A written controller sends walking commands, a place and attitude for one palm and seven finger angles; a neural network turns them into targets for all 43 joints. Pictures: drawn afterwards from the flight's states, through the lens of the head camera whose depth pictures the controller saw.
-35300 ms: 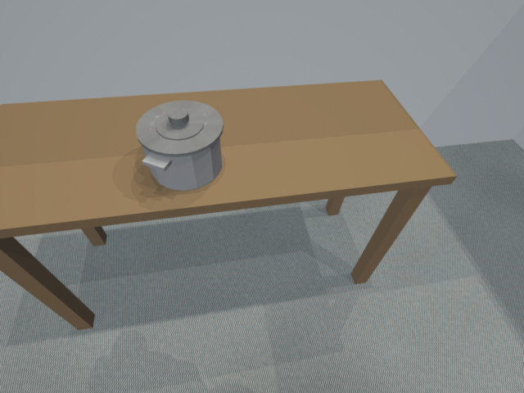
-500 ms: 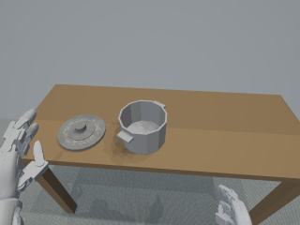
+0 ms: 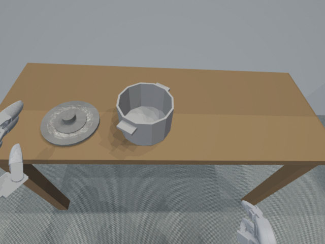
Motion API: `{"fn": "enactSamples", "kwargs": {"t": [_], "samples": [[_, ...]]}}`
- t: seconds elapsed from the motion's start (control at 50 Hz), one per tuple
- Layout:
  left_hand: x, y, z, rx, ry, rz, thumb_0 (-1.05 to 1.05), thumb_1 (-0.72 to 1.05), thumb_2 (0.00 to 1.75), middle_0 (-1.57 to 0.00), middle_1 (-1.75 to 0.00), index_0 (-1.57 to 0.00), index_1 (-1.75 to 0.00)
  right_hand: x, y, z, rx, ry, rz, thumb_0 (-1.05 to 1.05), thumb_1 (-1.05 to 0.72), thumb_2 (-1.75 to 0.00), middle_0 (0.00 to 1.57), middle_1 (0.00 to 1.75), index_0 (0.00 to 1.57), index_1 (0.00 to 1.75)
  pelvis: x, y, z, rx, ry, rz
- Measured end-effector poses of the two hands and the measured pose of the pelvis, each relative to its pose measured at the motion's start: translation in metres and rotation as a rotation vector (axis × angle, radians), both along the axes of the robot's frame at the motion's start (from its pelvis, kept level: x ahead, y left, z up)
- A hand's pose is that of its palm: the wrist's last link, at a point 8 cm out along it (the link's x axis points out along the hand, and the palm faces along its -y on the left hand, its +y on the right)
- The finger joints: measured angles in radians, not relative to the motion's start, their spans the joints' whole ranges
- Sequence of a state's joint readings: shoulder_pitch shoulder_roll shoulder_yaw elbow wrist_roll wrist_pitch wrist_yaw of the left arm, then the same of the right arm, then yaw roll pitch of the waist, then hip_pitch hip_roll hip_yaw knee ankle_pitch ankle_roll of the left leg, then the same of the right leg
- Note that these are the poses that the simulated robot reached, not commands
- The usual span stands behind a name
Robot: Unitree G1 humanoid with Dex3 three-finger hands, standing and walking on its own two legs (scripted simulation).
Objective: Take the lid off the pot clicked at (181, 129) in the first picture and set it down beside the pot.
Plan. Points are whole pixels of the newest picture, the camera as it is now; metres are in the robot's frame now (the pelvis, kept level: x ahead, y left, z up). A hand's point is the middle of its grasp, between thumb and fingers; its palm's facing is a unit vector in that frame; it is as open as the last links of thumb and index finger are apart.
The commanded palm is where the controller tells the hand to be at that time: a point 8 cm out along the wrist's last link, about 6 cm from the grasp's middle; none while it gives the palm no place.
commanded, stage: step back with the hand held close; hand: left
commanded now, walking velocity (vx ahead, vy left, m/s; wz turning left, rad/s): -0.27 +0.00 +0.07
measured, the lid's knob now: (68, 116) +0.47 +0.34 -0.05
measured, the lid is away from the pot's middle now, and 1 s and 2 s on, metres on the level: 0.25 0.25 0.25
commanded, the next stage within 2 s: stop stepping back and stand still in 1.04 s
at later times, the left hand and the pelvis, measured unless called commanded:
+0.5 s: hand (8, 205) +0.15 +0.24 +0.17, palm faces +0.33 -0.82 -0.46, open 7.4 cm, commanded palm +0.08 +0.28 +0.18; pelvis -0.04 +0.00 -0.01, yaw +1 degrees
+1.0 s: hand out of the picture +0.03 +0.21 +0.18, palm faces +0.25 -0.84 -0.48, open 7.4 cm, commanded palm -0.02 +0.27 +0.18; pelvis -0.14 -0.02 -0.01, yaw +1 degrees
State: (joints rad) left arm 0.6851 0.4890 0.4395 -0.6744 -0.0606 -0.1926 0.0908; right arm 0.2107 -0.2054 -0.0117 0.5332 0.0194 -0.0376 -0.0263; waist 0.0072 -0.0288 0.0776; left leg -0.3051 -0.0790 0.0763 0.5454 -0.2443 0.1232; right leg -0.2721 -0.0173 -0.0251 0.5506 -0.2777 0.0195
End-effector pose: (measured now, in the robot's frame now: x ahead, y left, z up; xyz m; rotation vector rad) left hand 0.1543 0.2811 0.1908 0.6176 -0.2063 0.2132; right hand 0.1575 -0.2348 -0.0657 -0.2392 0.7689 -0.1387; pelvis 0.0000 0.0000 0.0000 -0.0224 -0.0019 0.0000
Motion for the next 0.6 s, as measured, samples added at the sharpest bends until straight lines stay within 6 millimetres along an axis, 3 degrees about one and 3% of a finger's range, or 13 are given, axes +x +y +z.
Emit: {"fn": "enactSamples", "kwargs": {"t": [0.08, 0.28, 0.42, 0.6], "samples": [[-0.008, 0.0, 0.004, -0.015, -0.057, 0.023, 0.01, 0.89, 0.89, -0.21, -0.31, -0.22, -0.3, -0.009, 0.003, -0.004, 0.026, -0.023, -0.005, 0.01, -0.9, -0.9, 0.2, 0.3, 0.2, 0.3, -0.009, -0.001, -0.002, -0.005, -0.013, -0.01], [-0.028, -0.015, -0.021, -0.103, -0.044, 0.038, 0.01, 0.89, 0.89, -0.21, -0.3, -0.22, -0.3, -0.038, -0.008, -0.003, 0.011, -0.03, -0.015, 0.01, -0.9, -0.9, 0.2, 0.3, 0.2, 0.3, -0.03, -0.014, -0.006, -0.02, -0.009, 0.016], [-0.041, -0.01, -0.013, -0.102, -0.13, -0.008, 0.01, 0.89, 0.89, -0.21, -0.31, -0.22, -0.3, -0.051, -0.02, 0.004, -0.077, 0.003, -0.025, 0.01, -0.9, -0.9, 0.2, 0.3, 0.2, 0.3, -0.038, -0.008, -0.009, -0.046, 0.0, 0.045], [-0.046, 0.01, 0.003, -0.069, -0.163, 0.009, 0.01, 0.89, 0.89, -0.21, -0.31, -0.22, -0.3, -0.05, 0.009, 0.013, -0.035, -0.055, -0.006, 0.01, -0.9, -0.9, 0.2, 0.3, 0.2, 0.3, -0.054, 0.002, 0.0, -0.056, 0.026, 0.006]]}}
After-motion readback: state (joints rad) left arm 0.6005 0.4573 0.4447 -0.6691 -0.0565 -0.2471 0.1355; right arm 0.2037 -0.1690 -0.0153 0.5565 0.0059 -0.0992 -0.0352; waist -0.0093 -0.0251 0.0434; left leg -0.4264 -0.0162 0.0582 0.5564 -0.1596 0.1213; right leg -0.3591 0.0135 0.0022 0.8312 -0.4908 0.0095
